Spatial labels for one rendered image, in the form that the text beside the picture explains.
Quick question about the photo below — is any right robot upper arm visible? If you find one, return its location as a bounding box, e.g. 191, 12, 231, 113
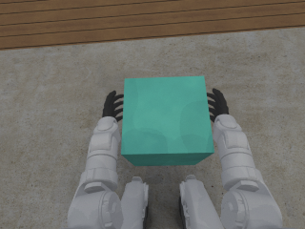
220, 189, 297, 229

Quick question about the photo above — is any robot left forearm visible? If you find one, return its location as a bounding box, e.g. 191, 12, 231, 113
67, 116, 121, 228

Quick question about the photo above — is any right robot thigh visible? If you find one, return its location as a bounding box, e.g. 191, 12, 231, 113
179, 178, 224, 229

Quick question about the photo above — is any robot thigh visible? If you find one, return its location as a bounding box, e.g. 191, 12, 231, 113
179, 178, 224, 229
120, 180, 149, 229

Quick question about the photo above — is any robot right hand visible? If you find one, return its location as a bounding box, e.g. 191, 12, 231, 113
206, 88, 229, 122

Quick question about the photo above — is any carton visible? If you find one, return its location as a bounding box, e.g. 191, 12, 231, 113
121, 75, 214, 166

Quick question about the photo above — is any left robot upper arm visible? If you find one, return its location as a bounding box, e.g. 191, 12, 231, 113
60, 190, 124, 229

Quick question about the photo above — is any robot right forearm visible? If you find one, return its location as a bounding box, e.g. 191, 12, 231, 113
213, 114, 283, 225

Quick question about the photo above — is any left robot thigh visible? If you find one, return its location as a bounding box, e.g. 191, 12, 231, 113
120, 180, 149, 229

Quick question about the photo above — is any robot left hand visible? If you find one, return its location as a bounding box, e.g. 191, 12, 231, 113
102, 90, 124, 122

